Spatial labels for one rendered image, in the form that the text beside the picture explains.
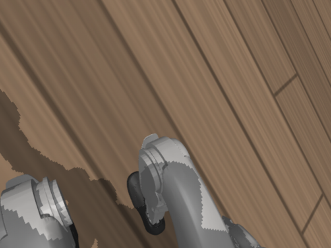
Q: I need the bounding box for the right robot foot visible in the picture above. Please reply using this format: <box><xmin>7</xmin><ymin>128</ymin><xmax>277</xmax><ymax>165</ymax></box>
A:
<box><xmin>127</xmin><ymin>172</ymin><xmax>165</xmax><ymax>235</ymax></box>

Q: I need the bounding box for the right robot hand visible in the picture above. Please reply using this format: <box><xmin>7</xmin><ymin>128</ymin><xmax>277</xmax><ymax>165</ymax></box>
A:
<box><xmin>222</xmin><ymin>216</ymin><xmax>261</xmax><ymax>248</ymax></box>

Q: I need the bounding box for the left robot foot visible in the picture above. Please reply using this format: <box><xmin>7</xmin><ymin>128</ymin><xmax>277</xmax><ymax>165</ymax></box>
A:
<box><xmin>69</xmin><ymin>221</ymin><xmax>79</xmax><ymax>248</ymax></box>

